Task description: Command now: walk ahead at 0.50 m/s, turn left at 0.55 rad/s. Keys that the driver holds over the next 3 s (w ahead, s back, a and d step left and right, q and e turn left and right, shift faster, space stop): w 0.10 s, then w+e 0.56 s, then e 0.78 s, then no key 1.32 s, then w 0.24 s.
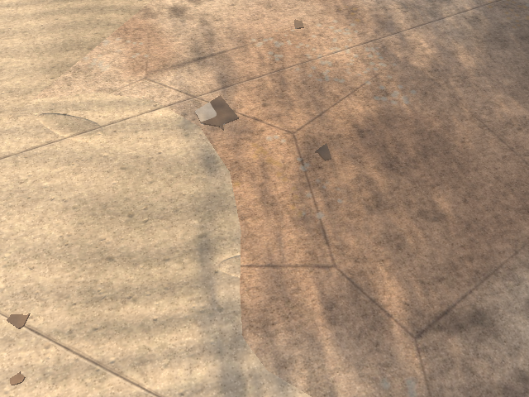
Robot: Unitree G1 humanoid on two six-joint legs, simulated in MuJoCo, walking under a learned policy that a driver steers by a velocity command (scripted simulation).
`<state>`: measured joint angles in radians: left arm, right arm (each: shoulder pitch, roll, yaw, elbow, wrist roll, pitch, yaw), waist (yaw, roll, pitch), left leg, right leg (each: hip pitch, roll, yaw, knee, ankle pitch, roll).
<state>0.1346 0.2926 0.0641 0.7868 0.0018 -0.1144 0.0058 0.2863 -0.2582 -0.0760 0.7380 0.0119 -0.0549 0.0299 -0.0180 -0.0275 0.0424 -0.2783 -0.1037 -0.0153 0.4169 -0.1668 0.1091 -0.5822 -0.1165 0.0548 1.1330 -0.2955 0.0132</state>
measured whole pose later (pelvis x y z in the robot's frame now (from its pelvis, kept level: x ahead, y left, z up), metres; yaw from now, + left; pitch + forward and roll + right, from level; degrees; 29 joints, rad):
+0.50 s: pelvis +0.29 -0.07 -0.01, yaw -4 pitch +2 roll +0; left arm 0.23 0.28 0.06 0.75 -0.01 -0.08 -0.04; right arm 0.26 -0.28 -0.04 0.75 0.00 -0.10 0.00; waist 0.01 0.02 0.03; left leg -0.44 0.01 -0.06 1.17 -0.35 0.02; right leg -0.34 0.10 0.01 0.46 -0.14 -0.10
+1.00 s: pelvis +0.52 -0.06 -0.01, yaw -22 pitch +2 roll +1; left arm 0.27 0.33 0.07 0.68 -0.02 0.04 0.03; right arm 0.07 -0.24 -0.04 0.66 -0.02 -0.05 -0.01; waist 0.03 -0.03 0.05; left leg -0.40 -0.02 0.02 0.47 -0.11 0.02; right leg -0.50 0.04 0.07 1.22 -0.51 0.07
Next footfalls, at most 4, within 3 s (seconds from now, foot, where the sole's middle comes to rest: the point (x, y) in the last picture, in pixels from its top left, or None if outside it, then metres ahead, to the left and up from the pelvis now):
0.36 right None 0.38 -0.14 -0.78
0.84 left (261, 312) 0.68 0.00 -0.78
1.28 right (350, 366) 0.53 -0.22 -0.78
1.72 left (272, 316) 0.66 -0.03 -0.78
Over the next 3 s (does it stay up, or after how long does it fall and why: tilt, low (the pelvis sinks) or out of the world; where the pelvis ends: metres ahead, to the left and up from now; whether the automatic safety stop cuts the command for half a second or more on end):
stays up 0.59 -0.12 0.00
